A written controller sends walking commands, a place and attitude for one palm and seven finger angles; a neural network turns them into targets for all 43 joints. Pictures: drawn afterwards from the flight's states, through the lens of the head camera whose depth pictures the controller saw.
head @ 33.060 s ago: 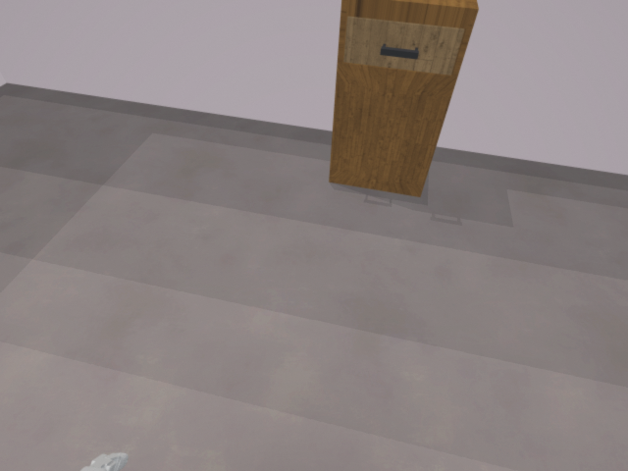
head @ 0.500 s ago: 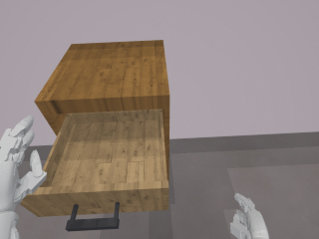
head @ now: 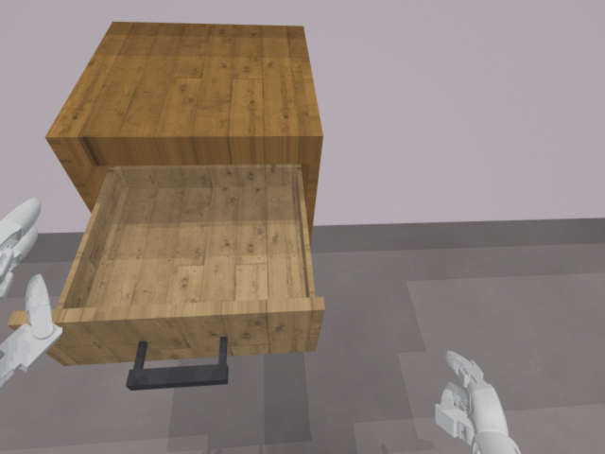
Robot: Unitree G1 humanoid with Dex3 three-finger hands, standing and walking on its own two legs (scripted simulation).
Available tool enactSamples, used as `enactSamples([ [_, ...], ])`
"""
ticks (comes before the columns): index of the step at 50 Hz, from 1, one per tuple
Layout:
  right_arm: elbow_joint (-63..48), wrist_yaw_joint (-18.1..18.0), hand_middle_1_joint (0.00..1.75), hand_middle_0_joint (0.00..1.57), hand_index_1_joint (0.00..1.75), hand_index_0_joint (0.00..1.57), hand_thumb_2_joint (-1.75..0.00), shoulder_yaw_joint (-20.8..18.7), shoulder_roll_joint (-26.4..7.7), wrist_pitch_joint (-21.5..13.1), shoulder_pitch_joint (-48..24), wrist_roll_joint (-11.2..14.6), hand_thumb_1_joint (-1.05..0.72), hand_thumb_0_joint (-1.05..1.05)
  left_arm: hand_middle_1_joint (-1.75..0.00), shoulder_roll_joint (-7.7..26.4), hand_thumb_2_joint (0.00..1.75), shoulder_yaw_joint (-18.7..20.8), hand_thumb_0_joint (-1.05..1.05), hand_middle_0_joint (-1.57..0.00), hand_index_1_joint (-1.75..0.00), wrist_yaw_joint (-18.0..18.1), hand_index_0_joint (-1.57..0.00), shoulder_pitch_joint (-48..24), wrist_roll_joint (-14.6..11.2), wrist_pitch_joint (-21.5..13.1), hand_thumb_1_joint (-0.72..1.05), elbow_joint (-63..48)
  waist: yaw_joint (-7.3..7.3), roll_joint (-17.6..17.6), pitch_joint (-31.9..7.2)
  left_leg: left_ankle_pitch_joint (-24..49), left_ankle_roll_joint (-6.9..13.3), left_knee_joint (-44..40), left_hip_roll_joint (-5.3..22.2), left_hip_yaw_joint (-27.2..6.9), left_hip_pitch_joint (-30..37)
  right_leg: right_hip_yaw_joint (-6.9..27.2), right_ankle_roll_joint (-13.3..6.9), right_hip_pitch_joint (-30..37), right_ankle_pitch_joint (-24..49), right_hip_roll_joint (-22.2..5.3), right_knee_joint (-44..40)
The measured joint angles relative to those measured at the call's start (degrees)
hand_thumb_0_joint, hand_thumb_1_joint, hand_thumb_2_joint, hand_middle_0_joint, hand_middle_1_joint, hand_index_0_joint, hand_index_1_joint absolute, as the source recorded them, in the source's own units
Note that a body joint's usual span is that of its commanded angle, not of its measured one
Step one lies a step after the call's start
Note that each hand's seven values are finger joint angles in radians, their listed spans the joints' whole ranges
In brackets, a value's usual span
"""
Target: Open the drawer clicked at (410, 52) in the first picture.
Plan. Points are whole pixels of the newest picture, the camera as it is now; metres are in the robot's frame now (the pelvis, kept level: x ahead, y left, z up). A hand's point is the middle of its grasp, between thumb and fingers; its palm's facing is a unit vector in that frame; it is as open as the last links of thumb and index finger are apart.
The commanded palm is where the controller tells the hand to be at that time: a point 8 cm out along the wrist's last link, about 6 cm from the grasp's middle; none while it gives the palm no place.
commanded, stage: step back with the hand held close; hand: left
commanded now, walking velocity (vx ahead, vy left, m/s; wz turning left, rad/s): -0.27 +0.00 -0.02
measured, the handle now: (181, 361) +0.25 +0.20 -0.08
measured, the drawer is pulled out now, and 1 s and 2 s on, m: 0.30 0.30 0.30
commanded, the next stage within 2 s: stop stepping back and stand still in 0.64 s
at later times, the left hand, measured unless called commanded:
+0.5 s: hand (17, 393) +0.14 +0.24 +0.17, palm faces +0.34 -0.82 -0.46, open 7.4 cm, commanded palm +0.07 +0.27 +0.18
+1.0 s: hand out of the picture +0.00 +0.20 +0.13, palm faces +0.36 -0.82 -0.45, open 7.4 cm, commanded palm -0.08 +0.24 +0.18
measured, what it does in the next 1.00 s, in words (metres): walks backwards: right foot, then left foot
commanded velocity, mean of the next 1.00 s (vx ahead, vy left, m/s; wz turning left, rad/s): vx -0.21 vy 0.02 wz -0.01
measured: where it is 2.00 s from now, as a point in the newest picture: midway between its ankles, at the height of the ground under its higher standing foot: outside the picture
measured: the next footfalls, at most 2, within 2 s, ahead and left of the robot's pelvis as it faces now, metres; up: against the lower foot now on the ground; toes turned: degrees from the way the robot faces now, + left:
right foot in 0.60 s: -0.19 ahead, -0.15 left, +0.00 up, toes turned -1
left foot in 0.94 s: -0.22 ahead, +0.06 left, +0.00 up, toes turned +3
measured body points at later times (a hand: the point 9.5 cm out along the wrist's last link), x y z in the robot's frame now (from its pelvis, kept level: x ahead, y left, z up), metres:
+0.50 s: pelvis -0.06 +0.00 +0.00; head -0.02 +0.03 +0.45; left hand +0.11 +0.28 +0.19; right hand +0.11 -0.22 -0.08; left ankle -0.01 +0.10 -0.74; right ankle -0.15 -0.14 -0.70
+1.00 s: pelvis -0.20 -0.05 +0.00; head -0.15 -0.04 +0.44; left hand -0.03 +0.24 +0.16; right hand -0.01 -0.30 -0.07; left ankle -0.26 +0.06 -0.74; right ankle -0.20 -0.14 -0.74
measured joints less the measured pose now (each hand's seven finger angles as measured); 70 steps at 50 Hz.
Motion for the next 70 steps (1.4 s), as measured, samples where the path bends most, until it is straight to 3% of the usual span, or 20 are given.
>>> enactSamples([
  [7, -0.8, 0.7, 0.3, 0.21, 0.3, 0.21, -0.9, 1.0, 0.5, -2.1, 1.1, 0.0, -0.9, 0.01, -0.3, -1.4, 0.9, -0.1, 0.02, -0.21, -0.3, 0.2, -0.21, -0.6, 0.9, -1.3, 0.89, -0.7, 0.39, 0.9, -0.1, -1.3, -0.3, 5.1, 1.1, -0.9, -3.9, -1.2, -0.7, -2.6, 0.1, 1.1, 2.8],
  [12, 1.9, 0.6, 0.3, 0.21, 0.3, 0.21, -0.9, 0.5, -0.8, -2.4, 2.0, -0.5, -0.9, 0.01, -0.3, -2.7, 0.9, -1.8, 0.02, -0.22, -0.3, 1.2, -0.21, -1.7, 0.7, -1.8, 0.89, -1.7, 0.52, 1.1, -0.6, -7.9, -0.6, 11.9, 1.2, -0.6, -6.3, -1.9, -1.1, -3.9, 1.3, 1.4, 2.7],
  [15, 3.4, 0.1, 0.3, 0.21, 0.3, 0.21, -0.9, 0.0, -1.3, -1.8, 2.2, -0.6, -0.9, 0.01, -0.3, -2.5, 0.9, -1.8, 0.02, -0.22, -0.3, 1.6, -0.21, -2.6, 0.8, -1.6, 0.89, -2.0, -0.29, 0.6, -0.7, -3.7, 0.4, 8.4, 0.9, 0.1, -4.7, -2.3, -0.5, -5.3, 1.1, 0.9, 3.6],
  [22, 2.9, 0.9, 0.3, 0.2, 0.3, 0.2, -0.9, 0.0, 1.9, -4.2, 3.9, -1.4, -0.9, 0.02, -0.3, 0.4, 0.9, 2.1, 0.02, -0.21, -0.3, 1.9, -0.21, -1.1, 0.8, -0.7, 0.89, -1.9, -1.16, -0.1, -1.6, 0.7, 1.0, 2.5, 1.7, 0.2, -5.7, 1.1, -0.3, -5.6, -13.1, 3.2, 21.5],
  [26, 4.0, 1.9, 0.3, 0.2, 0.3, 0.2, -0.9, 1.1, 2.9, -5.8, 1.9, -1.8, -0.9, 0.01, -0.3, 0.2, 0.9, 2.1, 0.02, -0.21, -0.3, 1.6, -0.21, 0.1, -0.1, -1.3, 0.89, -4.3, 0.02, -0.8, -1.7, 3.1, 0.2, -0.1, 3.1, 2.3, -6.6, 1.6, -0.1, 0.3, -12.0, 2.3, 15.1],
  [31, 3.7, 2.7, 0.3, 0.21, 0.3, 0.21, -0.9, 2.1, 2.8, -6.6, -3.5, -2.0, -0.9, 0.01, -0.3, 1.1, 0.9, 1.4, 0.02, -0.21, -0.3, -0.3, -0.21, -2.5, -1.0, -1.2, 0.9, -3.4, -0.08, -0.7, 1.0, 6.6, -1.1, -1.0, 4.0, 3.9, -9.6, 2.3, -0.2, 5.2, -10.3, 1.9, 4.1],
  [35, 2.2, 3.2, 0.3, 0.21, 0.3, 0.21, -0.9, 1.4, 0.6, -5.3, -5.9, -1.1, -0.9, 0.01, -0.3, 1.4, 0.9, 0.4, 0.02, -0.21, -0.3, -2.6, -0.21, -2.5, -1.5, -1.5, 0.89, -3.2, -1.13, 4.9, 4.7, 9.4, -2.0, 0.2, 7.3, 0.9, -11.5, -0.1, -2.1, 7.0, -8.2, 5.9, -1.5],
  [36, 2.1, 3.1, 0.3, 0.21, 0.3, 0.21, -0.9, 1.0, 0.2, -4.6, -5.2, -0.3, -0.9, 0.01, -0.3, 1.9, 0.9, 0.2, 0.02, -0.22, -0.3, -3.1, -0.21, -1.4, -1.5, -1.9, 0.89, -3.8, -1.26, 5.4, 4.6, 5.8, -1.8, 3.8, 7.0, 0.4, -11.9, -0.7, -2.5, 7.4, -7.1, 6.3, -2.1],
  [39, 3.0, 1.9, 0.3, 0.21, 0.3, 0.21, -0.9, -0.2, -0.1, -2.7, -1.7, 1.4, -0.9, 0.01, -0.3, 3.0, 0.9, 1.2, 0.02, -0.22, -0.3, -3.3, -0.22, 3.5, -1.6, -3.7, 0.89, -4.7, -0.64, 2.1, 0.7, -11.0, -1.9, 28.6, 0.8, 0.5, -15.3, -0.3, -3.3, 5.7, -7.0, 3.8, -1.3],
  [41, 3.5, 0.8, 0.3, 0.21, 0.3, 0.21, -0.9, -0.6, -0.1, -1.1, 0.0, 1.1, -0.9, 0.01, -0.3, 2.0, 0.9, 2.4, 0.02, -0.22, -0.3, -2.3, -0.22, 6.4, -1.0, -4.0, 0.89, -3.3, -0.9, -0.1, -2.0, -14.4, -2.2, 37.7, -1.5, 2.6, -14.4, 0.1, -3.4, 4.9, -6.4, 2.2, -1.9],
  [43, 3.2, -0.2, 0.3, 0.2, 0.3, 0.2, -0.9, -0.6, -0.4, -0.2, 0.8, 0.8, -0.9, 0.01, -0.3, 0.4, 0.9, 3.0, 0.01, -0.22, -0.3, -0.8, -0.22, 6.7, -0.4, -3.2, 0.89, -0.3, -1.35, -1.2, -3.3, -15.4, -2.0, 34.6, -1.5, 4.6, -10.1, 0.1, -3.4, 4.0, -5.3, 1.2, -2.4],
  [45, 2.3, -0.8, 0.3, 0.2, 0.3, 0.2, -0.9, -0.3, -1.3, -0.5, 1.1, 0.7, -0.91, 0.01, -0.3, -1.1, 0.9, 2.6, 0.01, -0.22, -0.3, 0.6, -0.22, 5.0, 0.1, -1.8, 0.89, 2.5, -1.9, -1.3, -3.2, -13.3, -1.5, 21.4, -0.4, 5.2, -3.7, -0.6, -3.2, 2.8, -5.0, 0.9, -1.6],
  [47, 1.1, -0.9, 0.3, 0.2, 0.3, 0.2, -0.9, -0.4, -2.7, -1.4, 1.2, 0.4, -0.91, 0.01, -0.3, -2.6, 0.9, 1.2, 0.01, -0.22, -0.3, 2.0, -0.21, 3.1, 0.2, -0.1, 0.89, 3.0, -2.76, 0.1, -2.1, -5.0, -1.0, 4.6, 1.4, 4.8, 3.4, -2.4, -3.0, 1.3, -5.6, 1.2, 1.1],
  [49, 0.9, -0.9, 0.3, 0.2, 0.3, 0.2, -0.9, -1.3, -3.1, -2.5, 0.8, 0.2, -0.91, 0.01, -0.3, -3.2, 0.9, -0.9, 0.02, -0.21, -0.3, 2.9, -0.21, 1.2, 0.1, 1.3, 0.89, 1.8, -2.74, 0.2, -0.1, -7.8, 0.1, -2.8, 1.4, 4.4, 7.2, -3.5, -2.8, -0.3, -6.8, 0.8, 4.8],
  [51, 1.2, 0.0, 0.3, 0.2, 0.3, 0.2, -0.9, -1.5, -1.9, -3.1, 0.7, 0.5, -0.91, 0.01, -0.3, -2.8, 0.9, -2.2, 0.02, -0.21, -0.3, 3.0, -0.21, 0.4, 0.2, 2.3, 0.89, -0.4, -1.38, -2.1, 1.8, -6.9, 0.1, -2.3, 0.1, 5.4, 7.6, -2.3, -2.4, -0.3, -6.1, -0.4, 6.3],
  [53, 0.9, 1.0, 0.3, 0.2, 0.3, 0.2, -0.9, -0.9, -0.8, -4.0, 1.3, 0.1, -0.91, 0.01, -0.3, -1.7, 0.9, -2.2, 0.02, -0.21, -0.3, 2.9, -0.21, 1.8, 0.5, 2.3, 0.89, -3.3, -1.21, -2.9, 2.2, -5.5, -0.3, -1.5, -0.1, 5.7, 7.8, -2.1, -2.3, 0.2, -6.5, -0.7, 6.7],
  [59, 2.3, 2.1, 0.3, 0.2, 0.3, 0.2, -0.9, 1.6, 0.9, -4.3, 4.1, 0.4, -0.9, 0.01, -0.3, 1.8, 0.9, 0.7, 0.02, -0.22, -0.3, 2.2, -0.21, 2.2, 0.0, -1.1, 0.89, -4.3, -1.49, 1.4, -0.3, -6.5, -0.7, 2.4, 2.7, 3.3, 6.4, -5.0, -3.5, 2.7, -3.9, 1.9, 3.3],
  [65, 5.4, 1.8, 0.3, 0.21, 0.3, 0.21, -0.9, 1.5, 0.1, -2.2, 5.2, 0.7, -0.9, 0.01, -0.3, -2.4, 0.9, 0.2, 0.01, -0.21, -0.3, 1.6, -0.21, -2.8, -0.3, -1.6, 0.89, 4.2, -0.6, 1.9, -3.3, -13.4, 1.2, 15.1, 1.8, 4.5, 0.1, -4.9, -5.4, -0.2, -2.5, 1.8, 3.8],
  [68, 5.3, 1.2, 0.3, 0.21, 0.3, 0.21, -0.9, 1.6, -0.9, -2.2, 6.2, 0.1, -0.9, 0.01, -0.3, -4.5, 0.9, -1.8, 0.01, -0.21, -0.3, 1.7, -0.21, -3.0, 0.1, -0.1, 0.89, 6.2, -1.72, 1.2, -3.7, -11.2, 1.7, 4.4, 2.3, 5.3, 3.8, -5.4, -5.0, -1.5, -3.1, 1.6, 5.4],
  [70, 5.1, 0.8, 0.3, 0.21, 0.3, 0.21, -0.9, 1.2, -0.9, -3.0, 6.5, -0.6, -0.9, 0.01, -0.3, -4.9, 0.9, -3.0, 0.02, -0.21, -0.3, 2.1, -0.21, -2.3, 0.6, 0.6, 0.89, 6.0, -2.27, -0.2, -2.6, -5.4, 0.5, 2.7, 1.8, 5.6, 4.5, -4.1, -3.7, -2.7, -7.6, 1.3, 9.6],
])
